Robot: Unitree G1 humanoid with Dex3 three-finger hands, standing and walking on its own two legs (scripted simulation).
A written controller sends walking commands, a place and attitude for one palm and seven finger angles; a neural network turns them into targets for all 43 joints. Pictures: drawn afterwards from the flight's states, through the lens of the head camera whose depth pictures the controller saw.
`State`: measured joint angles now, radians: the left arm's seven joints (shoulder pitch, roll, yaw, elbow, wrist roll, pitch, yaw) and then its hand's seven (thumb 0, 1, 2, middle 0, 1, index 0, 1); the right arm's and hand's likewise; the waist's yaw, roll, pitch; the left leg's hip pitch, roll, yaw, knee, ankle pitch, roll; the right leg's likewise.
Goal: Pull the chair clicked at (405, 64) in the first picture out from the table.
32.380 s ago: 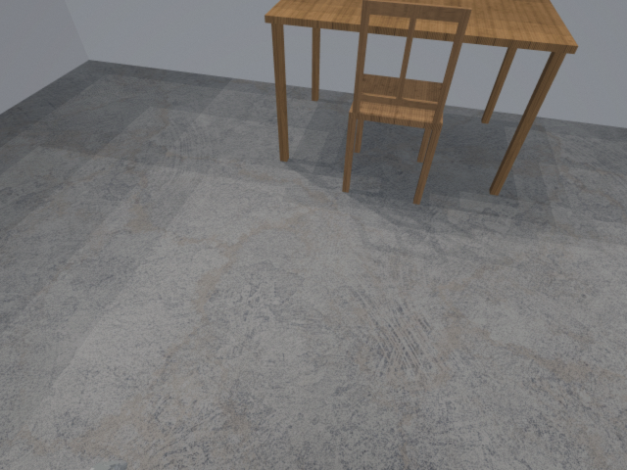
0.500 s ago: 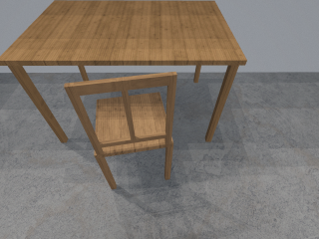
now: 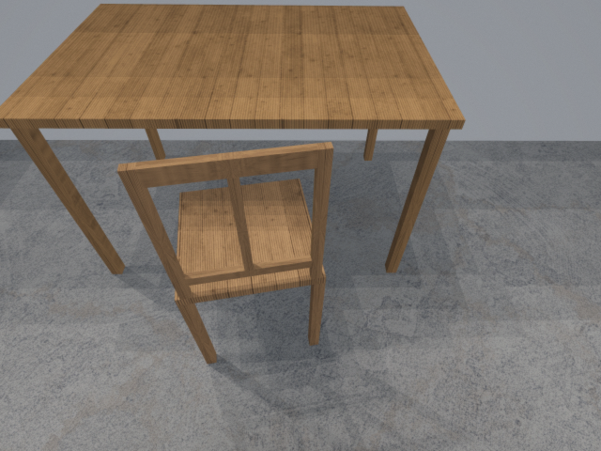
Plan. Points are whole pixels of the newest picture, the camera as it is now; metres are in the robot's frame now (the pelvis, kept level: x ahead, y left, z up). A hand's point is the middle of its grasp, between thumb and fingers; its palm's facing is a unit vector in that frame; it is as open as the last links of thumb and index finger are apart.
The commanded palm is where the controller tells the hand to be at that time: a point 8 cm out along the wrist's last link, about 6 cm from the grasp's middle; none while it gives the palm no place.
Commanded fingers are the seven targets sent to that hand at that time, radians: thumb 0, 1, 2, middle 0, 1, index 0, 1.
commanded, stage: look to check the result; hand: left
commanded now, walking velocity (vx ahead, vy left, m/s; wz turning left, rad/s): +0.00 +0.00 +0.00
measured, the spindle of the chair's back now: (241, 227) +0.55 +0.15 -0.11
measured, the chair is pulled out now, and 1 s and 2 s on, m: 0.16 0.16 0.16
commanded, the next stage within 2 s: come to a stop and stand still in 0.02 s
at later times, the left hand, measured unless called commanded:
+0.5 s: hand out of the picture +0.02 +0.20 -0.18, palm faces +0.03 -0.98 -0.20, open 7.3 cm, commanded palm none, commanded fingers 0.00 0.90 0.90 -0.20 -0.30 -0.20 -0.30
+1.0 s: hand out of the picture -0.02 +0.20 -0.19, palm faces +0.04 -0.99 -0.16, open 7.4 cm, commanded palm none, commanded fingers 0.00 0.90 0.90 -0.20 -0.30 -0.20 -0.30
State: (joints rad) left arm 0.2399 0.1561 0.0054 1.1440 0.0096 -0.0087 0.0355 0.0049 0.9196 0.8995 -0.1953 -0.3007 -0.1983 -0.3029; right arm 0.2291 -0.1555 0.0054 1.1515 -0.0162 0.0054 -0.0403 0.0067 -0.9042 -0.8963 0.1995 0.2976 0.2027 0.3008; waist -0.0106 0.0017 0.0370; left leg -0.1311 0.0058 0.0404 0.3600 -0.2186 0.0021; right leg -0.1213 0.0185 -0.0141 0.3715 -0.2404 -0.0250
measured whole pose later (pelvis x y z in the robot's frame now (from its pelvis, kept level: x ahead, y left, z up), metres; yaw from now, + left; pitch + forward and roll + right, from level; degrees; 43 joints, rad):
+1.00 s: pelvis +0.00 +0.04 -0.01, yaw +1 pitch -1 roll +0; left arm 0.31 0.15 -0.01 1.12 0.01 -0.01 0.03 0.00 0.91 0.90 -0.19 -0.30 -0.20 -0.30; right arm 0.27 -0.14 0.03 1.14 0.00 -0.02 -0.03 0.01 -0.91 -0.90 0.20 0.30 0.20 0.30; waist 0.01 -0.03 0.04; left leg -0.15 -0.05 0.05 0.44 -0.27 0.06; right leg -0.14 -0.04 -0.01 0.46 -0.30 0.03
